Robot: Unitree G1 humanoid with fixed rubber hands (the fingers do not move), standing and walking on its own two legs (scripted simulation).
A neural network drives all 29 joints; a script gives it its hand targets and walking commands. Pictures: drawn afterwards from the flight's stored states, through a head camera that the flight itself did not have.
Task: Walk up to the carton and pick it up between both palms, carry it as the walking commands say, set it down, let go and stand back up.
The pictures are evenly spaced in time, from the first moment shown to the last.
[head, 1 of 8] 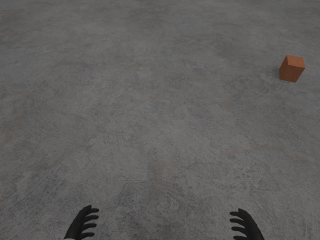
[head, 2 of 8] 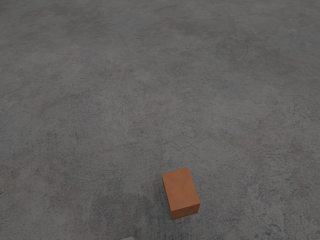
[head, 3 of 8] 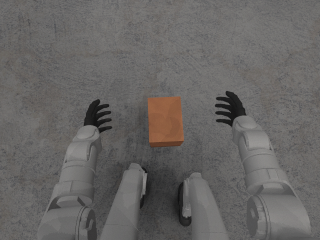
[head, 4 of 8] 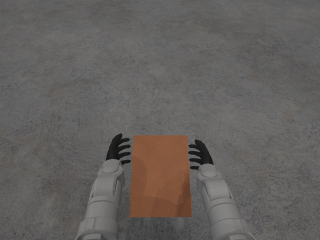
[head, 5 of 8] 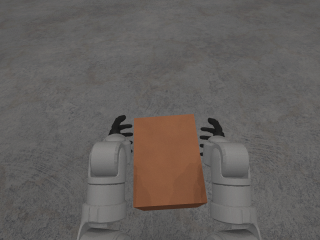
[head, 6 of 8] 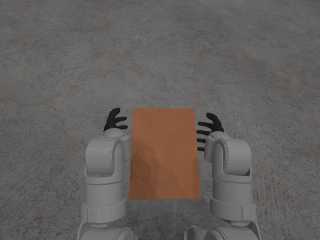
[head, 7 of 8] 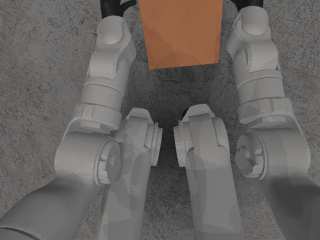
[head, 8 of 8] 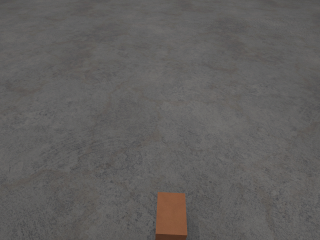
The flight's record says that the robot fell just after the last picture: no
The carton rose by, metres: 0.67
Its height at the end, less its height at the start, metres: +0.00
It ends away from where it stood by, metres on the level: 1.09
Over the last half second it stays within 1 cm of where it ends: yes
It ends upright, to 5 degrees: yes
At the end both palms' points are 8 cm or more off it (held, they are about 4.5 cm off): yes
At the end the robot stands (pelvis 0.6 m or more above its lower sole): yes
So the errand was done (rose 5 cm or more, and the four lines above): yes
